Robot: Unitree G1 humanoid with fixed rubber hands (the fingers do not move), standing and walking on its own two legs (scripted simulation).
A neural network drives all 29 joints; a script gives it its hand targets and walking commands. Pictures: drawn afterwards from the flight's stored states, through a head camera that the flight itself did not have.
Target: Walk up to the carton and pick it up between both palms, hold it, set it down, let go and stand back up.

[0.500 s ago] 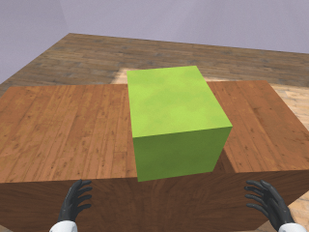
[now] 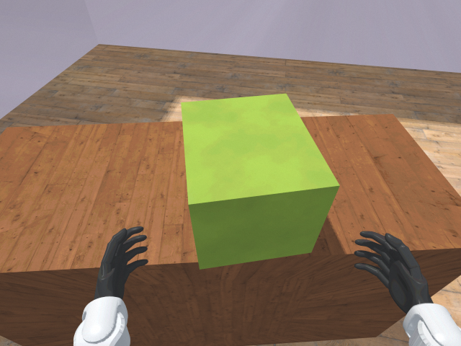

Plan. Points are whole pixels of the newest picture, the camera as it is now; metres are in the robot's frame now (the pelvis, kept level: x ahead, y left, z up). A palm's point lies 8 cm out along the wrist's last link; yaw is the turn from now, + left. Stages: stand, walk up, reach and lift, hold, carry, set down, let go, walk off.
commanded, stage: reach and lift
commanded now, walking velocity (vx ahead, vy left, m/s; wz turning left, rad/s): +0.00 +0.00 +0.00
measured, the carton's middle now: (245, 176) +0.45 +0.01 +0.04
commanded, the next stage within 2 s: none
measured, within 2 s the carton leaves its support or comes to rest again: neither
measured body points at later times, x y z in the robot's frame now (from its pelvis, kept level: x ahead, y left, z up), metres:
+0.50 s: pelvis +0.01 -0.01 +0.00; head +0.01 -0.01 +0.45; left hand +0.28 +0.21 +0.11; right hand +0.31 -0.23 +0.10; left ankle +0.01 +0.13 -0.75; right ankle +0.00 -0.10 -0.75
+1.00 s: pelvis +0.00 -0.01 +0.00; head +0.02 +0.00 +0.45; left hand +0.34 +0.22 +0.15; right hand +0.39 -0.21 +0.14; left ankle +0.01 +0.13 -0.75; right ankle +0.01 -0.10 -0.75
